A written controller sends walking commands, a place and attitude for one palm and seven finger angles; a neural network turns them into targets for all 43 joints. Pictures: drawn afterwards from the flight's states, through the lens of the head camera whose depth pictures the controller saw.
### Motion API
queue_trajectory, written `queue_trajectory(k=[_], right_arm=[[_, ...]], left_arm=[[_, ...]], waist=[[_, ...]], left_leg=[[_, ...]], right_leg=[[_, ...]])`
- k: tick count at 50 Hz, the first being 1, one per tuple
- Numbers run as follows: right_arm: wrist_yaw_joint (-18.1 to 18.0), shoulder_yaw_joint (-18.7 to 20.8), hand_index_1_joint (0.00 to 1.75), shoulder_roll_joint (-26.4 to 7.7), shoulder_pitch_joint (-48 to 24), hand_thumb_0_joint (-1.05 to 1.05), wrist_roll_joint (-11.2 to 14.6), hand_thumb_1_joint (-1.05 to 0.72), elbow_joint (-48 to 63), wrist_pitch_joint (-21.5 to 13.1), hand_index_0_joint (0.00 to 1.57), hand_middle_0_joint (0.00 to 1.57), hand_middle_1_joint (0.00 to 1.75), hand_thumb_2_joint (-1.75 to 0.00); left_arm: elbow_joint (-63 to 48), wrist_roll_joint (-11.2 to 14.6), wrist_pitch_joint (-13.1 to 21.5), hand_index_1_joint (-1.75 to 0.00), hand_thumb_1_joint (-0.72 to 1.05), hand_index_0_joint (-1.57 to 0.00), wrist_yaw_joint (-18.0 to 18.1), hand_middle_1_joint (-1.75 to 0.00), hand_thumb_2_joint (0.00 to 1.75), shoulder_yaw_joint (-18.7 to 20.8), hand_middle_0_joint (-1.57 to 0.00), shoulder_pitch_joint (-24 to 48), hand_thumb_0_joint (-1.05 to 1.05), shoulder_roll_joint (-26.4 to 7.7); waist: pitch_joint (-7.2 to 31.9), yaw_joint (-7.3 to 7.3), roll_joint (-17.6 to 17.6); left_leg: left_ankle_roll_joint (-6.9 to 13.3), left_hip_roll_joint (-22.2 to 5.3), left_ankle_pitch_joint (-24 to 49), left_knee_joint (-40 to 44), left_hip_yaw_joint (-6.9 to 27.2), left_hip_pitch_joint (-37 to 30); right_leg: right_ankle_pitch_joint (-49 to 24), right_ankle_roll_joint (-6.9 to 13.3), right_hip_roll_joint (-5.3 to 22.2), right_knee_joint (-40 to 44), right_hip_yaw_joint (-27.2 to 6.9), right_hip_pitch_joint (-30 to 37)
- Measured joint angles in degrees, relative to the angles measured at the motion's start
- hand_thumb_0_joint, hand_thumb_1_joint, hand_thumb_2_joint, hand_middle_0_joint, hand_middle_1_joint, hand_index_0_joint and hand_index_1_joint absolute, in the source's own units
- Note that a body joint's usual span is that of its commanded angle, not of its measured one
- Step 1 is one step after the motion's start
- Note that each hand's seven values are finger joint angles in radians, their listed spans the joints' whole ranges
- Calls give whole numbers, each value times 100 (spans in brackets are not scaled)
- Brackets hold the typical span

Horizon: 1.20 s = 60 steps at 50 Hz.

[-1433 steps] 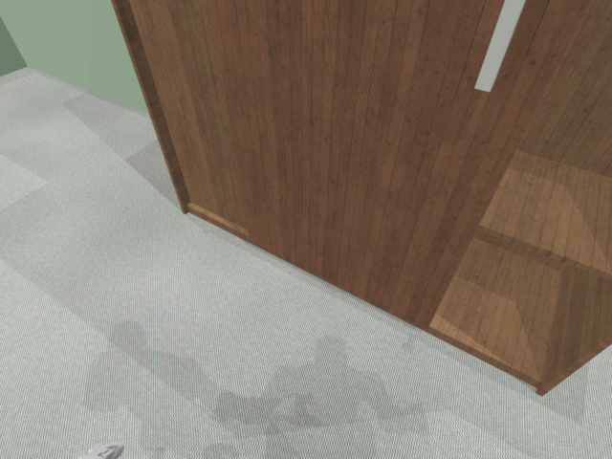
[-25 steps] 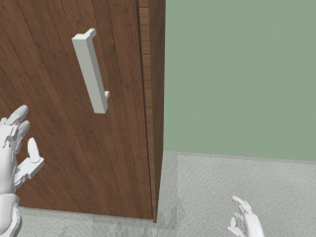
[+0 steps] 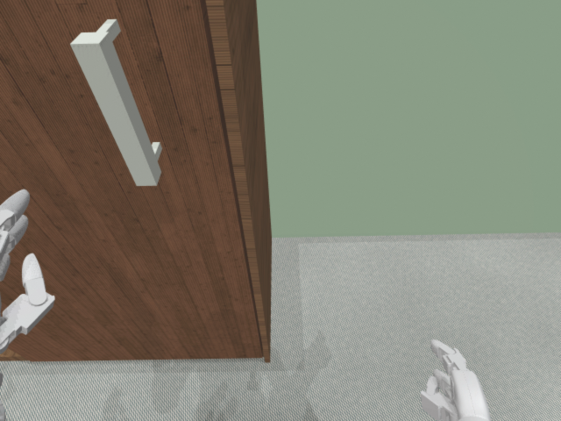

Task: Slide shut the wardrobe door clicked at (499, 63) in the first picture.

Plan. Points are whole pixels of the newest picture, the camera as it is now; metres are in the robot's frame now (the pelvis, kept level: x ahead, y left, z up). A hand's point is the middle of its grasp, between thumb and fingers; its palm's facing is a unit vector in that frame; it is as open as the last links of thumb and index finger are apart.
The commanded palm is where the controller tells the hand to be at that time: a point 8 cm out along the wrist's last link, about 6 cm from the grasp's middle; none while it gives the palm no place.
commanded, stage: step back with the hand held close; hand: left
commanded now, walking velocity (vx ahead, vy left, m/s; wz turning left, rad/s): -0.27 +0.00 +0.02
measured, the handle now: (130, 109) +0.40 +0.21 +0.26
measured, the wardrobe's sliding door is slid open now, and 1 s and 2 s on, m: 0.00 0.00 0.00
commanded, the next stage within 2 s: stop stepping back and stand still in 0.82 s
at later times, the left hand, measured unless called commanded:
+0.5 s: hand out of the picture +0.10 +0.28 +0.17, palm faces +0.54 -0.73 -0.43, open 7.4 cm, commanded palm +0.04 +0.31 +0.18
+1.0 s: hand out of the picture -0.02 +0.30 +0.17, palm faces +0.54 -0.75 -0.38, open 7.4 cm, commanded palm -0.09 +0.32 +0.18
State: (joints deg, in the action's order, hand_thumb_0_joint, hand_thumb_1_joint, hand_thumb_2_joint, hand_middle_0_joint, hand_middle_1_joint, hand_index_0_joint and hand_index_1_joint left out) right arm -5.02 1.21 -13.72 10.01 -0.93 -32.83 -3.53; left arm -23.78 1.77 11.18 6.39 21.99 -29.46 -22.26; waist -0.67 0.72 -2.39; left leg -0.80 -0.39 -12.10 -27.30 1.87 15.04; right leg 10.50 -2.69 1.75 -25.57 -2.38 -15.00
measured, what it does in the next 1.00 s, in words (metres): walks backwards: right foot, then left foot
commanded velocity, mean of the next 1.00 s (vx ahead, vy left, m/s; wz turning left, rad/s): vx -0.27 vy -0.01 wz -0.07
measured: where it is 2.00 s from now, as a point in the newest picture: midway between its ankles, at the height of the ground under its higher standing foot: outside the picture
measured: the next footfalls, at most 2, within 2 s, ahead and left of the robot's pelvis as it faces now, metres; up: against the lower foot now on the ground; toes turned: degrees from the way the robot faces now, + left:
right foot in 0.70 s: -0.04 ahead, -0.13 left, +0.00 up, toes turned +14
left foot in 0.86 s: -0.06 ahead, +0.12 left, +0.00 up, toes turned +10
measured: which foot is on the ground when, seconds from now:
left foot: down 0.00-0.70, up 0.72-0.84, down 0.86-1.00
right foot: down 0.00-0.54, up 0.56-0.68, down 0.70-0.86, up 0.88-1.00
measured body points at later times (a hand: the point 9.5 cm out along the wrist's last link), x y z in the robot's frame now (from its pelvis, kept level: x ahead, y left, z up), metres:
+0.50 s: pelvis -0.08 +0.01 -0.02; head -0.08 +0.01 +0.43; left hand +0.06 +0.32 +0.19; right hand +0.10 -0.23 -0.10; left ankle +0.02 +0.13 -0.73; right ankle +0.03 -0.15 -0.74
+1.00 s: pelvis -0.20 +0.01 -0.01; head -0.19 +0.05 +0.44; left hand -0.05 +0.34 +0.19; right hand +0.03 -0.18 -0.06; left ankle -0.10 +0.11 -0.74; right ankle -0.20 -0.12 -0.68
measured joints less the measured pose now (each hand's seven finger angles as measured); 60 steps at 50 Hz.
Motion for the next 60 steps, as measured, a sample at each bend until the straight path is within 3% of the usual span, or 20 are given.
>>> queue_trajectory(k=[8,18,23,26,28,31,34,35,39,42,43,46,48,50,53,56,57,58,60], right_arm=[[-28,-27,30,66,144,1,45,-90,54,26,20,20,30,-90],[21,-106,30,168,408,1,20,-90,-8,-321,20,21,30,-90],[60,-82,30,106,383,1,-19,-90,-183,-435,20,21,30,-90],[29,-60,30,46,316,1,-16,-90,-284,-448,21,21,30,-90],[-8,-47,30,49,282,1,-4,-90,-283,-472,20,21,30,-90],[5,14,30,189,327,1,-18,-90,-234,-558,20,21,30,-90],[121,-15,30,350,466,1,-6,-90,-164,-611,20,21,30,-90],[157,-30,30,357,440,1,-8,-90,-146,-612,20,21,30,-90],[218,24,30,222,172,1,-40,-90,-408,-472,20,21,30,-90],[154,-43,30,219,132,1,-22,-90,-378,-417,20,21,30,-90],[126,-47,30,161,130,1,-8,-90,-284,-439,20,21,30,-90],[104,-1,30,269,-171,1,3,-90,-247,-521,20,21,30,-90],[160,-13,30,352,-273,1,-35,-90,-196,-623,20,21,30,-90],[245,-50,30,421,-255,1,-21,-90,-121,-709,20,21,30,-90],[302,-138,30,491,-87,1,-11,-90,-16,-707,21,21,30,-90],[274,-227,30,549,133,1,-36,-90,75,-576,21,21,30,-90],[278,-260,30,569,182,1,-40,-90,141,-521,21,21,30,-90],[280,-275,30,500,161,1,-50,-90,115,-473,21,21,30,-90],[281,-258,30,341,161,1,-60,-90,-171,-330,21,21,30,-90]], left_arm=[[-25,-47,157,-30,89,-21,135,-30,90,159,-21,21,1,-96],[-67,-275,463,-30,89,-21,201,-30,90,276,-21,254,1,-44],[-237,-212,586,-30,89,-21,246,-30,90,298,-21,210,1,14],[-290,-159,627,-30,89,-21,288,-30,90,258,-21,303,1,36],[-254,-171,635,-30,89,-21,297,-30,90,276,-21,413,1,21],[-154,-251,619,-30,89,-21,240,-30,90,362,-21,648,1,-144],[-274,-185,665,-30,89,-21,203,-30,90,545,-21,489,1,-386],[-363,-148,695,-30,89,-21,209,-30,90,620,-21,363,1,-399],[-538,-152,586,-30,89,-21,208,-30,90,365,-21,59,1,-108],[-581,-162,448,-30,89,-21,176,-30,90,278,-21,8,1,-116],[-582,-160,415,-30,89,-21,168,-30,90,254,-21,72,1,-127],[-323,-114,392,-30,89,-21,153,-30,90,306,-21,501,1,-214],[-278,-54,306,-30,89,-21,163,-30,90,334,-21,596,1,-169],[-373,-16,258,-30,89,-21,187,-30,90,315,-21,525,2,-91],[-543,12,154,-30,89,-21,233,-30,90,199,-21,278,2,16],[-589,44,-24,-30,89,-21,262,-30,90,159,-21,137,2,-102],[-662,51,-67,-30,89,-21,269,-30,90,248,-21,80,2,-248],[-679,47,-67,-30,89,-21,261,-30,90,284,-21,81,1,-263],[-568,53,-64,-30,89,-21,229,-30,90,223,-21,128,1,-193]], waist=[[-25,27,94],[-76,-34,126],[-70,62,163],[-114,93,174],[-153,61,129],[-183,-132,4],[61,-248,192],[123,-186,294],[1,111,342],[51,212,551],[81,196,461],[-152,210,548],[-199,201,451],[-148,192,362],[58,129,254],[282,15,326],[373,43,548],[398,148,587],[398,199,483]], left_leg=[[49,30,156,-198,22,360],[135,4,44,-793,157,936],[102,2,-461,-1149,103,1198],[86,6,-325,-1183,52,1263],[115,-44,-109,-1123,50,1296],[238,-243,297,-981,117,1394],[157,-326,303,-962,-67,1697],[82,-298,59,-1079,-172,1857],[-118,-65,-794,-2081,-210,1900],[-98,16,-168,-1203,-471,1145],[29,-60,186,-771,-480,916],[362,-25,270,-664,-577,975],[385,-165,415,-529,-582,970],[368,-312,606,-326,-605,935],[304,-462,797,36,-653,884],[107,-404,418,190,-683,1018],[1,-273,-71,-146,-802,1281],[-59,-254,-407,-794,-720,1574],[-118,-257,-584,-1946,-464,1777]], right_leg=[[-223,-49,18,-46,7,-274],[-196,20,-142,-505,-34,-648],[-217,0,-118,-676,-40,-845],[-58,-8,-83,-836,-47,-960],[449,13,-157,-1027,-69,-1057],[823,77,-513,-1989,-44,-1046],[1107,308,-599,-1529,-56,-499],[1120,391,-553,-1292,-189,-491],[598,109,-451,-1092,-428,-590],[342,-18,-315,-865,-579,-629],[301,-46,-364,-887,-522,-713],[1109,62,-459,-1982,-512,-1090],[1479,116,-636,-2850,-319,-1218],[1565,150,-653,-3161,-34,-1106],[1770,255,-545,-2584,397,-508],[1926,477,-480,-1030,656,396],[2074,698,-345,-392,438,605],[1485,782,-302,-189,294,475],[847,629,-345,-395,226,292]])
